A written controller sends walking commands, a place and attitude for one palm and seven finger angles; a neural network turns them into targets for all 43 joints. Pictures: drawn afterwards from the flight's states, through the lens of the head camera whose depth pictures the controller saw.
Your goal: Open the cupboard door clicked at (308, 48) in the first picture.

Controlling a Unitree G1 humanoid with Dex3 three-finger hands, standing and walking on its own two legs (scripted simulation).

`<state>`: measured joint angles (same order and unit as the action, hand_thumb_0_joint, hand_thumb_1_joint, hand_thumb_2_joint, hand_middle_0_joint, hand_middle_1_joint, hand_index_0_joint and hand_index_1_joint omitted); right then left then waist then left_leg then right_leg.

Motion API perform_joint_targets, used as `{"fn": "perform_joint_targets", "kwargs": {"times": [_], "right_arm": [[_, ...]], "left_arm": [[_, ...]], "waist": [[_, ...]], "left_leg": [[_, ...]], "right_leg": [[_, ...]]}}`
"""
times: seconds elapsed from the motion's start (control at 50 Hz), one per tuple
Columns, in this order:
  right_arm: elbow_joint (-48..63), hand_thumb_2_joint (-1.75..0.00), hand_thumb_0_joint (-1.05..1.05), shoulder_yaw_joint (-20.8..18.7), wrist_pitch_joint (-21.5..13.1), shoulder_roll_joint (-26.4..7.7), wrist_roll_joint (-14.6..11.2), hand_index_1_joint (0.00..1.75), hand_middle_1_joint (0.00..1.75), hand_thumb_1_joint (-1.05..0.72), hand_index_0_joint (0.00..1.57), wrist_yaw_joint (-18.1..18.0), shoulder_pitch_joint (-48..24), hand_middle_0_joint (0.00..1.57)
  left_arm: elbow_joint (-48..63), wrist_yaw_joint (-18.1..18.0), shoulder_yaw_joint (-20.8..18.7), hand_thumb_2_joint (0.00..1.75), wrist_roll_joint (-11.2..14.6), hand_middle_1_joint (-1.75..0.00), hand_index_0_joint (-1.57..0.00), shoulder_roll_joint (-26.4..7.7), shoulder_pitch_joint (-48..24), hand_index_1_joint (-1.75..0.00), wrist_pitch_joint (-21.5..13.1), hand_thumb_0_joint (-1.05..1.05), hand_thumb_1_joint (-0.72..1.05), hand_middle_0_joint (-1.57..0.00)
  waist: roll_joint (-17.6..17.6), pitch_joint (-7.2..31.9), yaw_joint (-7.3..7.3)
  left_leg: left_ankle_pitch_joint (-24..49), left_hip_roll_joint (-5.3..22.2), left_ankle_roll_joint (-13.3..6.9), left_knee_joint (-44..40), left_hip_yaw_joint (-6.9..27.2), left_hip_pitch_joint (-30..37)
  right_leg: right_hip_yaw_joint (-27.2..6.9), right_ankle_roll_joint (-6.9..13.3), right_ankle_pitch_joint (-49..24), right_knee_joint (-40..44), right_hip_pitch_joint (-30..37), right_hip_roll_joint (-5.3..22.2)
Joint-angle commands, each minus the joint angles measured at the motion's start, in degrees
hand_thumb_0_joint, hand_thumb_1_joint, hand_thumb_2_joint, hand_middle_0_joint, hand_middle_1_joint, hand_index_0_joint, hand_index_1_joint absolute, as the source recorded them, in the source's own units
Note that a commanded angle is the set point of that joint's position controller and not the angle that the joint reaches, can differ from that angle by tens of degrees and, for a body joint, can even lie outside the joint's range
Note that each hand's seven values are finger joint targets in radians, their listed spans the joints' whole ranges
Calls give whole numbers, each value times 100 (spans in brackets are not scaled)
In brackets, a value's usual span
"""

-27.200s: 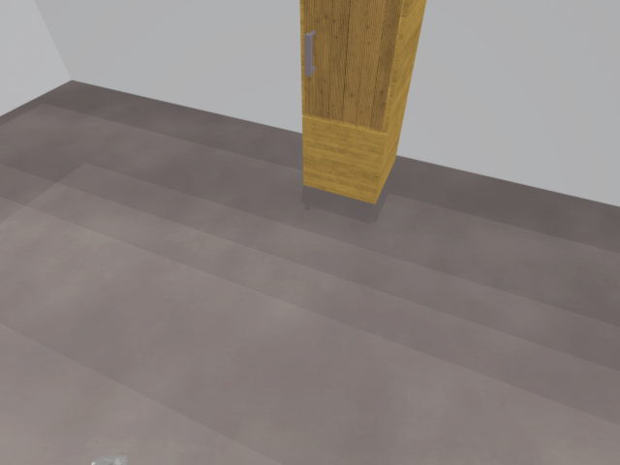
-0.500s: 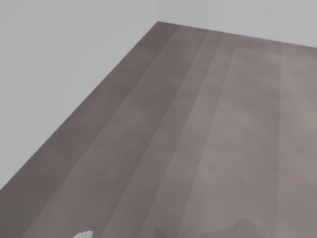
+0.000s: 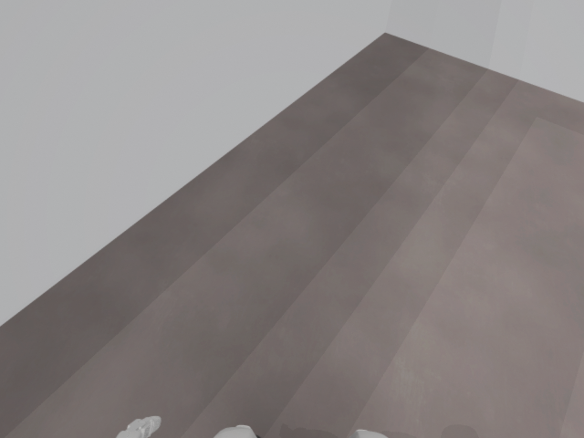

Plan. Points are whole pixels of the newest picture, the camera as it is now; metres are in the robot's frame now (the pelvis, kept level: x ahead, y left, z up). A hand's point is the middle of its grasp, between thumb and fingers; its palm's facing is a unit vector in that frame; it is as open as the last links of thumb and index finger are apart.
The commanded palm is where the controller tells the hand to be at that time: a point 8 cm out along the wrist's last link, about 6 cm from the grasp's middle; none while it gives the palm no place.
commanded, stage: turn to face it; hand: left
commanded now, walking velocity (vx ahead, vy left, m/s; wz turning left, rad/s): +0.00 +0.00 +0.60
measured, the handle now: out of the picture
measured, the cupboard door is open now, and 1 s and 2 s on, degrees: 54 54 54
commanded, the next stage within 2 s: none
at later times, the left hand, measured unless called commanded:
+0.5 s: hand out of the picture +0.07 +0.18 -0.17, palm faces +0.34 -0.90 -0.26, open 7.4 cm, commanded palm none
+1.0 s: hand out of the picture +0.03 +0.12 -0.18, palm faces +0.62 -0.75 -0.22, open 7.4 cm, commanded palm none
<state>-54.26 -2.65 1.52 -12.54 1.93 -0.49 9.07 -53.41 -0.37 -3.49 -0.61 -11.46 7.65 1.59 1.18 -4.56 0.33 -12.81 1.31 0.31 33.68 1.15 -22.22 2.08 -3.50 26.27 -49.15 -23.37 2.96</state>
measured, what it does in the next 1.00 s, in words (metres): walks ahead, turning left: right foot, then left foot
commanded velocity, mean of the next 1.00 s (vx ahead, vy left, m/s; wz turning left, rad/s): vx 0.00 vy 0.00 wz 0.60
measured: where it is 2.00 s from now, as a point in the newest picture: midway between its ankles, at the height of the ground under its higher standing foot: outside the picture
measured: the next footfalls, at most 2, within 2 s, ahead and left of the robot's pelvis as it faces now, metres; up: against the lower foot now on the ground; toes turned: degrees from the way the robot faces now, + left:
right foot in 0.06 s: +0.06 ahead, -0.16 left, +0.00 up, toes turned -1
left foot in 0.34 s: +0.08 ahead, +0.09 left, +0.00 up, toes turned +20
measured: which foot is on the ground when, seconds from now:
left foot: down 0.00-0.04, up 0.06-0.32, down 0.34-0.62, up 0.64-0.92, down 0.94-1.00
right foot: up 0.00-0.04, down 0.06-0.34, up 0.36-0.62, down 0.64-0.94, up 0.96-1.00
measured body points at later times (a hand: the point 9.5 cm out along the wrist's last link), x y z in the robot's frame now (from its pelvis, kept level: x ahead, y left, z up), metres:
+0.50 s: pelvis +0.06 -0.05 +0.00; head +0.12 -0.01 +0.44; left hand +0.05 +0.23 -0.15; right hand +0.26 -0.26 -0.13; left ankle +0.04 +0.07 -0.73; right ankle +0.08 -0.19 -0.67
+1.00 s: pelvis +0.10 -0.08 -0.01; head +0.14 -0.03 +0.44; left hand +0.00 +0.16 -0.16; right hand +0.35 -0.21 -0.13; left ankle +0.04 +0.01 -0.73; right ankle +0.15 -0.20 -0.70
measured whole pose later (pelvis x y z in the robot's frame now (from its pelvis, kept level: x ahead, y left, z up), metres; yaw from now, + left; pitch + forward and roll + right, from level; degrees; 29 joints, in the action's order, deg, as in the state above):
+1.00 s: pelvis +0.10 -0.08 -0.01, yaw +39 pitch +1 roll +1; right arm -50.1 -3.3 2.2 -13.1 1.3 1.2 6.5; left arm -51.1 -0.8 -3.0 -0.9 -13.7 11.5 3.1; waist -3.6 -6.3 0.2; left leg -17.5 0.0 -1.4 36.7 -3.3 -19.3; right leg 6.7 -3.6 31.0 -52.9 -22.2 7.2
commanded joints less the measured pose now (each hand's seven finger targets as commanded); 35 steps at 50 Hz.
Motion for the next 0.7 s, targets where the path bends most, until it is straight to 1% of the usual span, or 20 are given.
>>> {"fn": "perform_joint_targets", "kwargs": {"times": [0.0, 0.02, 0.04, 0.08, 0.12, 0.2, 0.26, 0.28, 0.3, 0.32, 0.34, 0.38, 0.42, 0.52, 0.56, 0.58, 0.6, 0.62, 0.64, 0.68], "right_arm": [[684, -90, 0, -376, 39, -936, -77, 30, 30, -90, 20, -1, -376, 20], [841, -90, 0, -312, 37, -487, -100, 30, 30, -90, 20, 61, -376, 20], [922, -90, 0, -345, 34, -657, -67, 30, 30, -90, 20, 105, -480, 20], [805, -90, 0, -362, 88, -561, -81, 30, 30, -90, 20, 120, -367, 20], [750, -90, 0, -271, 85, -401, -96, 30, 30, -90, 20, 170, -396, 20], [817, -90, 0, -135, 18, -229, -134, 30, 30, -90, 20, 214, -664, 20], [768, -90, 0, -138, -13, -422, -115, 30, 30, -90, 20, 191, -279, 20], [692, -90, 0, -195, -26, -605, -96, 30, 30, -90, 20, 187, 50, 20], [627, -90, 0, -318, -71, -1124, -35, 30, 30, -90, 20, 163, 455, 20], [557, -90, 0, -483, -78, -1755, -33, 30, 30, -90, 20, 124, 978, 20], [437, -90, 0, -466, -34, -1830, -64, 30, 30, -90, 20, 83, 1207, 20], [585, -90, 0, -406, -79, -1543, -51, 30, 30, -90, 20, -44, 635, 20], [690, -90, 0, -328, -77, -1328, -34, 30, 30, -90, 20, -60, 161, 20], [756, -90, 0, -392, -5, -1399, -22, 30, 30, -90, 20, -14, -210, 20], [837, -90, 0, -416, 45, -1341, -57, 30, 30, -90, 20, 0, -460, 20], [898, -90, 0, -400, 58, -1122, -109, 30, 30, -90, 20, 29, -498, 20], [1022, -90, 0, -343, 58, -659, -135, 30, 30, -90, 20, 78, -395, 20], [1066, -90, 0, -352, 74, -789, -102, 30, 30, -90, 20, 116, -409, 20], [985, -90, 0, -372, 108, -742, -91, 30, 30, -90, 20, 109, -466, 20], [813, -90, 0, -334, 143, -657, -106, 30, 30, -90, 20, 162, -293, 20]], "left_arm": [[261, -40, -276, 90, -92, -30, -20, -877, 1177, -30, -136, 0, 90, -20], [370, -86, -382, 90, -164, -30, -20, -1463, 1170, -30, -172, 0, 90, -20], [531, -85, -322, 90, -116, -30, -20, -1548, 936, -30, -146, 0, 90, -20], [686, -154, -292, 90, -118, -30, -20, -1165, 396, -30, -180, 0, 90, -20], [673, -135, -196, 90, -121, -30, -20, -945, 347, -30, -215, 0, 90, -20], [466, -129, -259, 90, -121, -30, -20, -1215, 900, -30, -262, 0, 90, -20], [485, -98, -286, 90, -54, -30, -20, -1349, 797, -30, -266, 0, 90, -20], [514, -84, -275, 90, -25, -30, -20, -1326, 663, -30, -258, 0, 90, -20], [673, -56, -242, 90, 20, -30, -20, -1156, 617, -30, -233, 0, 90, -20], [953, -36, -111, 90, 42, -30, -20, -739, 352, -30, -209, 0, 90, -20], [1124, -97, -117, 90, -34, -30, -20, -941, 46, -30, -112, 0, 90, -20], [965, -109, -129, 90, -17, -30, -20, -825, -125, -30, -74, 0, 90, -20], [811, -37, -148, 90, -10, -30, -20, -780, 66, -30, -2, 0, 90, -20], [739, 20, -153, 90, 1, -30, -20, -715, 338, -30, 4, 0, 90, -20], [649, 5, -201, 90, -6, -30, -20, -796, 812, -30, -49, 0, 90, -20], [633, -28, -262, 90, -61, -30, -20, -1105, 1045, -30, -114, 0, 90, -20], [668, -88, -369, 90, -149, -30, -20, -1660, 1096, -30, -164, 0, 90, -20], [777, -96, -309, 90, -98, -30, -20, -1748, 947, -30, -138, 0, 90, -20], [834, -137, -289, 90, -89, -30, -20, -1475, 668, -30, -166, 0, 90, -20], [922, -165, -185, 90, -91, -30, -20, -1083, 226, -30, -145, 0, 90, -20]], "waist": [[-292, 622, -411], [-2136, 487, -475], [-1796, 513, -465], [-1487, 474, -101], [-1473, 356, -56], [-1299, 651, -313], [-1228, 947, -74], [-1072, 1085, 132], [54, 1415, 359], [1743, 1494, 643], [735, 1443, 667], [1188, 1088, 421], [888, 834, 155], [928, 732, -27], [684, 741, -291], [-167, 720, -424], [-1994, 678, -457], [-1861, 699, -447], [-1661, 561, -248], [-1605, 535, -4]], "left_leg": [[-1083, 296, -220, -181, 698, -1068], [-1934, -449, 224, 1387, -240, -1764], [-2219, -213, 146, 2743, -34, -1341], [-1682, 100, 194, 3676, -7, -1413], [-1577, 150, 298, 2955, -269, -1190], [-1355, -93, 285, 1064, -809, -684], [-393, -291, 164, -143, -993, 281], [335, -180, 67, -693, -869, 1050], [2156, 751, -375, -742, 168, 2314], [4991, 2433, -1453, -862, 2280, 2970], [4536, 2554, -1693, -752, 2121, 2749], [3767, 1923, -1346, -847, 1699, 2044], [3104, 1422, -1029, -961, 1218, 1487], [1444, 1054, -798, -1055, 1222, 564], [623, 821, -594, -714, 1250, -69], [-252, 328, -270, -43, 890, -579], [-1868, -519, 195, 1498, -73, -1424], [-2400, -307, 137, 2892, 115, -1104], [-2048, -144, 134, 3627, 235, -1236], [-1611, 101, 247, 3635, 53, -1063]], "right_leg": [[-339, 154, -468, 2678, 1857, 403], [-2271, 773, -103, 3698, 1876, 2054], [-2382, 1231, -348, 3857, 1141, 2578], [-1571, 1183, -1630, 3290, 1158, 2116], [-379, 1010, -3594, 2796, 1437, 1671], [87, 892, -5665, 2119, 2448, 1661], [475, 615, -5812, 1454, 2279, 1541], [627, 414, -5390, 883, 1821, 1473], [831, 88, -3625, -105, 523, 1132], [687, -241, 1110, -1503, -1016, 355], [-57, -153, 1252, -1935, -1212, 353], [-290, -189, 661, -1919, -1258, 405], [-196, -178, 189, -1423, -786, 270], [132, -73, -196, 422, 497, -134], [216, -33, -957, 1631, 1435, -220], [-319, 100, -926, 2667, 1924, 297], [-2236, 725, -948, 3510, 2167, 2009], [-2399, 1237, -1020, 3624, 1401, 2571], [-2223, 1289, -1357, 3414, 1224, 2259], [-924, 1120, -2662, 2982, 1248, 1739]]}}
